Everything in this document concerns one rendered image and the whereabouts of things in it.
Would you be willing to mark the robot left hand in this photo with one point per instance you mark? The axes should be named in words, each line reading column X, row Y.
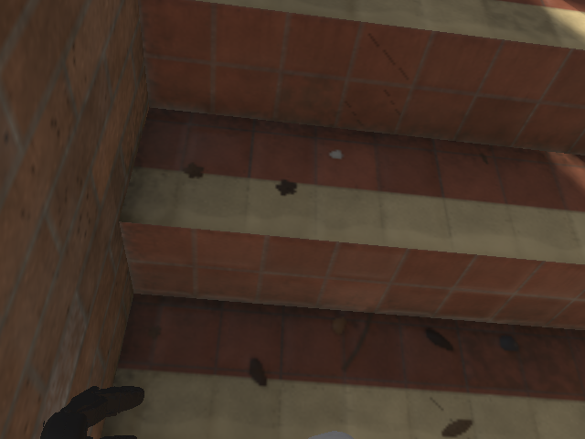
column 89, row 408

